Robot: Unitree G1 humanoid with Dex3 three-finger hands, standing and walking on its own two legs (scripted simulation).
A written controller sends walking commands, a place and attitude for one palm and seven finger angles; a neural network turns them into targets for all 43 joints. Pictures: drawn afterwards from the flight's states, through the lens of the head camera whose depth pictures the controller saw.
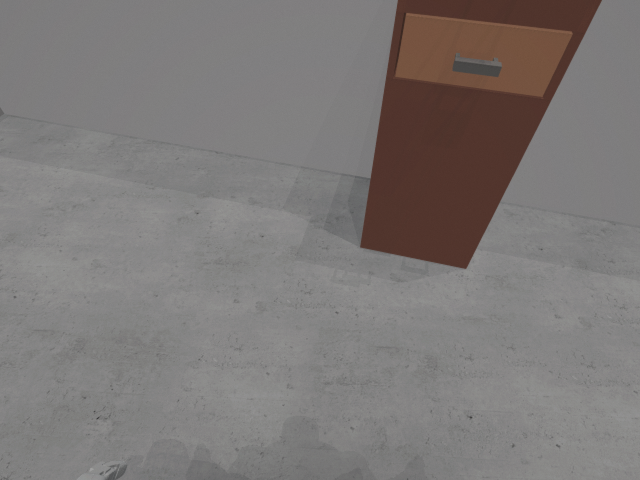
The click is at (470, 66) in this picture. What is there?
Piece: drawer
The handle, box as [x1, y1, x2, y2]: [452, 53, 501, 76]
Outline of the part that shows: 452,70 497,76 499,73 501,63 497,61 497,58 494,58 492,61 460,57 459,53 456,53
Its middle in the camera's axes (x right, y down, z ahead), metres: +0.39 -0.44 +0.96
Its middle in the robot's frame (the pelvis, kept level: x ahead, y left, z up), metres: +1.04 -0.34 +0.05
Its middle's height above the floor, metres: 0.82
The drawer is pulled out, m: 0.00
